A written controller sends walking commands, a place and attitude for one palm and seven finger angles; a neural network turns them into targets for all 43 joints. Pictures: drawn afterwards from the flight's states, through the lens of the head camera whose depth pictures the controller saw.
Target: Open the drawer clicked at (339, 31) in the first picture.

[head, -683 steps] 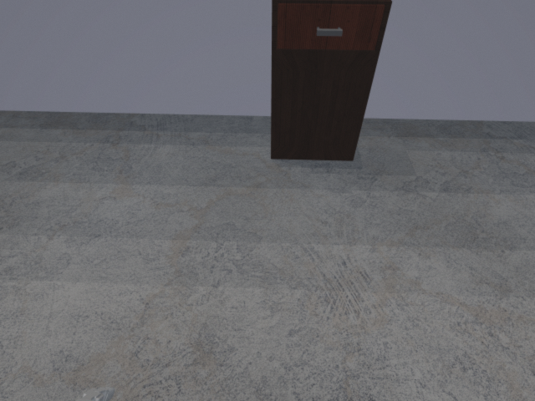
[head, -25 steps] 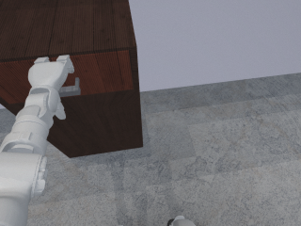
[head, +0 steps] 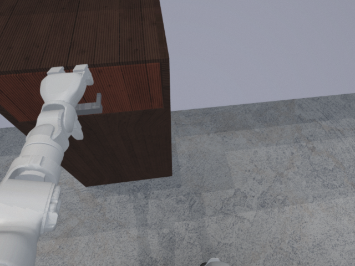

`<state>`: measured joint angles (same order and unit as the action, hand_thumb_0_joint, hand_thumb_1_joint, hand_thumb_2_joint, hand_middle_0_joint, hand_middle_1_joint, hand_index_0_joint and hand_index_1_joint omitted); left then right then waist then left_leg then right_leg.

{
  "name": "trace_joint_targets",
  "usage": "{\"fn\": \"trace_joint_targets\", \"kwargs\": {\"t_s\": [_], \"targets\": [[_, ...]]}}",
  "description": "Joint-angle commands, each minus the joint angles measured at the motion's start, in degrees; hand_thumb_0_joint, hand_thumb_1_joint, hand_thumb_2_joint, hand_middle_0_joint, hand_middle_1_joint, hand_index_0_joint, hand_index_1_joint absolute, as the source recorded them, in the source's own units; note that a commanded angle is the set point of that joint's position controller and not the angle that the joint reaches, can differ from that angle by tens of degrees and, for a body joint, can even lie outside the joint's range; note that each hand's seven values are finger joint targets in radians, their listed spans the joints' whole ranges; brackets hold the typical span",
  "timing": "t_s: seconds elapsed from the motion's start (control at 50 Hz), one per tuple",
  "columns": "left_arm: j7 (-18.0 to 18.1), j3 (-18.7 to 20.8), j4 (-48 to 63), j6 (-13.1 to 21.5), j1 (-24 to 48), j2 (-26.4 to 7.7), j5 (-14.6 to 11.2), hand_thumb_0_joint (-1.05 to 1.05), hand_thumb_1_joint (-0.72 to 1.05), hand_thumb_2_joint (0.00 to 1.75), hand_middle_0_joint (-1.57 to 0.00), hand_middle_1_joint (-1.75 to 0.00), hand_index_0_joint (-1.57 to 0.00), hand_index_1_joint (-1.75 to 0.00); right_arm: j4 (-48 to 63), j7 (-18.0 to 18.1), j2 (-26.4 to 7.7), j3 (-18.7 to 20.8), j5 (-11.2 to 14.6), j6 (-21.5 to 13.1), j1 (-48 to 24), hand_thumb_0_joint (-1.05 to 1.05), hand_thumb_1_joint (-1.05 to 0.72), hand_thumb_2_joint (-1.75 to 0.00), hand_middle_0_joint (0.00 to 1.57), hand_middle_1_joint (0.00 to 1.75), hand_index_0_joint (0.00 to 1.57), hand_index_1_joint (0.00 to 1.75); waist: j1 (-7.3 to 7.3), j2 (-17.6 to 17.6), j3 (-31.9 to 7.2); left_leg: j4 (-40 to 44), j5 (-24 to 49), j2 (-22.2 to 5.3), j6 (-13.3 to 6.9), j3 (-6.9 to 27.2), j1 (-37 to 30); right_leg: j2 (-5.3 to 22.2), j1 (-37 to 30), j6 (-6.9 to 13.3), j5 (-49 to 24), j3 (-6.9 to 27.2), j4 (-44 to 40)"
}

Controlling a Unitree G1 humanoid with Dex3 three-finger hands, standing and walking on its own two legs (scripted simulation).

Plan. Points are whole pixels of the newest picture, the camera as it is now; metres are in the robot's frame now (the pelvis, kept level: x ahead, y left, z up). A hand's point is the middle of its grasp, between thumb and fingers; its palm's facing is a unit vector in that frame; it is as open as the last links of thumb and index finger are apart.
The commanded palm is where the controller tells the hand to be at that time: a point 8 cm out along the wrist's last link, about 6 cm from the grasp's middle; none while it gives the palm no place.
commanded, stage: move the hooked fingers above the handle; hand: left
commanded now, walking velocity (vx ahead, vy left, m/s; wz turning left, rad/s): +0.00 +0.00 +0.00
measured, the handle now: (81, 103) +0.53 +0.24 -0.01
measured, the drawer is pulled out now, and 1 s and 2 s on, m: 0.00 0.00 0.00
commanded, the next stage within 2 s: none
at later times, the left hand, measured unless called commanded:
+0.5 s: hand (67, 106) +0.48 +0.25 +0.05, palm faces -0.05 +0.00 -1.00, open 13.8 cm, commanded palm +0.47 +0.25 +0.10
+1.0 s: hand (71, 105) +0.49 +0.24 +0.04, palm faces -0.03 -0.01 -1.00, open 13.6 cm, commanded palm +0.47 +0.25 +0.10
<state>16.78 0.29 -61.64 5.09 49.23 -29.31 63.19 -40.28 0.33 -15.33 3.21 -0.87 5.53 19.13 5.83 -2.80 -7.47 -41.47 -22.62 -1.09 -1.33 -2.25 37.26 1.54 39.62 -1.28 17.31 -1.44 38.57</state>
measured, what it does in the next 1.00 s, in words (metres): stands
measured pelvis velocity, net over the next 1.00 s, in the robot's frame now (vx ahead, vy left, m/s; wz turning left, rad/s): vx -0.01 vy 0.00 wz -0.01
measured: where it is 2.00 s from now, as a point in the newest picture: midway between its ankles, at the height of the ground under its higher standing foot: outside the picture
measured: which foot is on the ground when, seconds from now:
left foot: down 0.00-1.00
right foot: down 0.00-1.00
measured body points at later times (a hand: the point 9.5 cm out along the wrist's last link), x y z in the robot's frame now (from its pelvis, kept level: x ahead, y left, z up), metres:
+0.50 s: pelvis +0.00 -0.01 +0.00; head +0.09 -0.01 +0.44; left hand +0.48 +0.25 +0.10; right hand +0.01 -0.29 -0.13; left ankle -0.04 +0.10 -0.71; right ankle +0.00 -0.14 -0.71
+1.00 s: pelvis -0.01 +0.00 +0.00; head +0.10 -0.01 +0.44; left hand +0.48 +0.24 +0.10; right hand +0.00 -0.27 -0.14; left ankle -0.04 +0.10 -0.71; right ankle +0.00 -0.14 -0.71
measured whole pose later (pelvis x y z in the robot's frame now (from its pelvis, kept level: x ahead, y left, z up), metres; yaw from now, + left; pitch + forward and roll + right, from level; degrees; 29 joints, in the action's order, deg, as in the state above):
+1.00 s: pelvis -0.01 +0.00 +0.00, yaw -1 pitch +19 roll -1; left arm 17.3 2.1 -62.9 4.0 49.3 -31.1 63.6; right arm -41.0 0.6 -15.4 2.5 -0.8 5.9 19.2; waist 6.8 -3.4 -7.2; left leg -42.7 -22.7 -1.1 -1.6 -2.8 39.3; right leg 1.4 41.8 -1.5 17.0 -0.7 39.6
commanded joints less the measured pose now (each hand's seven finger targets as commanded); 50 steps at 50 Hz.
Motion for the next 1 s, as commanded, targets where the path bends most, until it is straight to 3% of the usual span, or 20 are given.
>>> {"fn": "trace_joint_targets", "kwargs": {"t_s": [0.0, 0.04, 0.06, 0.12, 0.14, 0.2, 0.24, 0.28, 0.34, 0.36, 0.46, 0.54, 0.58, 0.64, 0.7, 0.74, 0.78, 0.84, 0.92, 0.98], "targets": [[1.2, 4.0, 7.7, -3.2, 21.0, -17.5, -0.2, 0.00, -0.50, 0.30, -0.30, -1.20, -0.30, -1.20, 3.3, 0.8, -9.5, 3.0, 0.0, -0.5, 8.0, 0.00, -0.90, -0.90, 0.20, 0.30, 0.20, 0.30, -0.70, 0.3, -22.0, 3.5, 30.0, 1.7, -0.7, 0.5, -10.4, -3.7, -16.0, 2.8, -21.8, -0.8, -1.3], [1.0, 4.5, 9.2, -3.0, 22.8, -18.8, 0.1, 0.00, -0.50, 0.30, -0.30, -1.20, -0.30, -1.20, 3.4, 1.1, -9.6, 3.1, 0.1, -0.4, 8.1, 0.00, -0.90, -0.90, 0.20, 0.30, 0.20, 0.30, -0.27, 0.5, -23.4, 3.4, 30.2, 1.6, -0.8, 0.5, -10.8, -3.6, -16.7, 2.6, -22.5, -0.5, -1.2], [0.7, 4.3, 10.6, -2.5, 21.9, -18.0, -0.2, 0.00, -0.50, 0.30, -0.30, -1.20, -0.30, -1.20, 3.8, 1.1, -9.4, 3.2, 0.0, -0.5, 8.2, 0.00, -0.90, -0.90, 0.20, 0.30, 0.20, 0.30, -0.94, -0.6, -25.0, 3.4, 31.6, 1.6, -0.7, 0.5, -11.8, -3.5, -17.4, 2.7, -22.9, -0.5, -1.1], [-0.4, 2.7, 13.9, -0.2, 22.0, -14.9, -1.3, 0.00, -0.50, 0.30, -0.30, -1.20, -0.30, -1.20, 3.8, 1.3, -9.0, 3.8, -0.1, -0.7, 8.4, 0.00, -0.90, -0.90, 0.20, 0.30, 0.20, 0.30, 0.08, -0.2, -25.8, 2.9, 33.1, 1.3, -0.9, 0.8, -14.5, -3.7, -17.1, 2.5, -23.3, -0.3, -1.9], [-0.5, 3.7, 14.6, 0.6, 22.2, -16.5, -1.5, 0.00, -0.50, 0.30, -0.30, -1.20, -0.30, -1.20, 3.6, 1.5, -9.2, 3.8, 0.0, -0.7, 8.5, 0.00, -0.90, -0.90, 0.20, 0.30, 0.20, 0.30, 0.07, 0.1, -25.3, 3.1, 31.5, 1.4, -1.0, 0.8, -14.0, -3.7, -17.2, 2.5, -22.9, -0.1, -2.1], [-0.2, 2.9, 15.5, 2.0, 23.1, -15.5, -1.3, 0.00, -0.50, 0.30, -0.30, -1.20, -0.30, -1.20, 3.1, 1.8, -9.0, 3.9, 0.0, -0.9, 8.5, 0.00, -0.90, -0.90, 0.20, 0.30, 0.20, 0.30, 0.71, -0.2, -23.4, 3.4, 29.5, 1.6, -1.1, 1.1, -14.0, -3.8, -15.5, 2.6, -21.1, -0.3, -2.3], [0.8, 4.6, 15.6, 2.6, 25.1, -18.3, -0.9, 0.00, -0.50, 0.30, -0.30, -1.20, -0.30, -1.20, 2.3, 2.0, -9.2, 3.8, -0.1, -0.9, 8.6, 0.00, -0.90, -0.90, 0.20, 0.30, 0.20, 0.30, 0.78, -1.2, -23.0, 3.2, 28.7, 1.7, -1.0, 1.2, -13.2, -3.7, -14.9, 2.7, -20.5, -0.2, -2.0], [1.7, 3.7, 14.5, 2.4, 25.6, -17.1, -0.6, 0.00, -0.50, 0.30, -0.30, -1.20, -0.30, -1.20, 2.0, 1.9, -9.0, 3.7, -0.2, -1.1, 8.5, 0.00, -0.90, -0.90, 0.20, 0.30, 0.20, 0.30, 1.08, -2.3, -21.9, 3.2, 27.9, 1.9, -0.8, 1.4, -13.0, -3.7, -13.4, 2.9, -19.2, -0.5, -2.0], [2.7, 5.0, 12.6, 1.2, 25.4, -19.1, -0.5, 0.00, -0.50, 0.30, -0.30, -1.20, -0.30, -1.20, 1.7, 1.6, -9.3, 3.5, -0.3, -1.1, 8.4, 0.00, -0.90, -0.90, 0.20, 0.30, 0.20, 0.30, 0.78, -2.6, -23.0, 3.0, 27.6, 2.0, -0.7, 1.2, -12.2, -3.7, -13.9, 2.9, -19.3, -0.5, -1.5], [2.7, 4.8, 11.7, 0.5, 24.3, -18.5, -0.6, 0.00, -0.50, 0.30, -0.30, -1.20, -0.30, -1.20, 1.8, 1.4, -9.1, 3.4, -0.3, -1.1, 8.4, 0.00, -0.90, -0.90, 0.20, 0.30, 0.20, 0.30, 0.08, -3.3, -23.3, 3.0, 28.0, 2.2, -0.6, 0.9, -11.8, -3.7, -14.7, 3.0, -20.0, -0.5, -1.4], [0.6, 3.0, 5.0, -2.4, 23.0, -18.2, -0.9, 0.00, -0.50, 0.30, -0.30, -1.20, -0.30, -1.20, 2.0, 1.6, -9.8, 3.0, 0.4, -1.2, 8.5, 0.00, -0.90, -0.90, 0.20, 0.30, 0.20, 0.30, 1.30, 2.2, -19.9, 3.8, 22.6, 2.2, -1.1, 0.1, -7.8, -3.5, -15.6, 2.4, -19.0, -0.1, -2.6], [-1.5, 1.6, 11.4, 0.8, 26.4, -16.9, -1.1, 0.00, -0.50, 0.30, -0.30, -1.20, -0.30, -1.20, 2.8, 2.3, -9.4, 3.4, 0.2, -1.6, 9.3, 0.00, -0.90, -0.90, 0.20, 0.30, 0.20, 0.30, 1.34, -1.3, -26.1, 3.0, 26.6, 2.1, -1.2, 0.6, -12.2, -3.5, -16.5, 2.5, -21.2, 0.4, -2.1], [-2.0, 0.9, 12.5, 2.6, 26.8, -15.6, -1.3, 0.00, -0.50, 0.30, -0.30, -1.20, -0.30, -1.20, 2.5, 2.5, -9.3, 3.6, 0.0, -1.7, 9.4, 0.00, -0.90, -0.90, 0.20, 0.30, 0.20, 0.30, 2.04, -1.7, -25.1, 2.5, 26.9, 1.9, -1.1, 1.0, -13.2, -3.7, -14.4, 2.5, -20.4, 0.3, -2.1], [-0.8, 5.6, 13.8, 4.5, 26.6, -20.7, -1.3, 0.00, -0.50, 0.30, -0.30, -1.20, -0.30, -1.20, 2.1, 2.6, -9.6, 3.5, -0.3, -1.6, 9.7, 0.00, -0.90, -0.90, 0.20, 0.30, 0.20, 0.30, 1.03, -1.9, -25.0, 2.2, 28.0, 1.8, -1.0, 1.4, -12.1, -3.7, -14.4, 2.6, -20.5, 0.2, -1.2], [1.6, 6.4, 13.1, 3.9, 25.9, -20.9, -0.6, 0.00, -0.50, 0.30, -0.30, -1.20, -0.30, -1.20, 1.7, 2.0, -9.4, 3.3, -0.6, -1.5, 9.4, 0.00, -0.90, -0.90, 0.20, 0.30, 0.20, 0.30, 0.31, -4.1, -24.3, 1.6, 29.8, 1.9, -0.6, 1.6, -11.3, -3.7, -12.4, 3.0, -19.9, -0.5, -0.1], [3.0, 8.4, 10.1, 2.0, 23.6, -23.4, -0.4, 0.00, -0.50, 0.30, -0.30, -1.20, -0.30, -1.20, 1.4, 1.6, -9.9, 3.0, -0.7, -1.1, 9.1, 0.00, -0.90, -0.90, 0.20, 0.30, 0.20, 0.30, -0.08, -2.7, -23.6, 1.3, 30.1, 1.8, -0.5, 1.4, -9.5, -3.7, -12.8, 2.8, -20.5, -0.7, 0.5], [3.5, 6.9, 8.6, -0.1, 23.4, -21.6, -0.3, 0.00, -0.50, 0.30, -0.30, -1.20, -0.30, -1.20, 1.6, 1.3, -9.9, 3.1, -0.5, -1.2, 9.0, 0.00, -0.90, -0.90, 0.20, 0.30, 0.20, 0.30, 0.17, -1.7, -23.0, 1.5, 29.1, 1.9, -0.5, 1.0, -8.6, -3.8, -12.9, 2.7, -20.5, -1.0, 0.2], [4.0, 8.3, 9.5, -1.9, 25.5, -24.6, -0.1, 0.00, -0.50, 0.30, -0.30, -1.20, -0.30, -1.20, 1.6, 1.1, -10.3, 2.9, -0.6, -0.8, 8.9, 0.00, -0.90, -0.90, 0.20, 0.30, 0.20, 0.30, -0.13, -2.6, -26.4, 1.6, 29.6, 1.9, -0.5, 0.7, -9.4, -3.6, -14.8, 2.6, -21.6, -0.6, 0.3], [3.2, 7.7, 9.3, -3.4, 25.4, -23.7, -0.4, 0.00, -0.50, 0.30, -0.30, -1.20, -0.30, -1.20, 1.9, 1.3, -10.2, 2.7, -0.4, -0.4, 8.4, 0.00, -0.90, -0.90, 0.20, 0.30, 0.20, 0.30, -0.35, -1.1, -26.8, 2.2, 30.7, 1.7, -0.5, 1.0, -10.3, -3.6, -16.0, 2.6, -22.0, -0.8, 0.1], [1.4, 4.6, 7.4, -3.8, 23.0, -19.7, -1.1, 0.00, -0.50, 0.30, -0.30, -1.20, -0.30, -1.20, 2.4, 1.5, -10.0, 2.8, 0.1, -0.6, 8.1, 0.00, -0.90, -0.90, 0.20, 0.30, 0.20, 0.30, 0.23, 0.2, -24.0, 3.2, 27.4, 1.5, -0.7, 0.8, -10.7, -3.7, -15.1, 2.3, -19.7, -0.9, -1.4]]}}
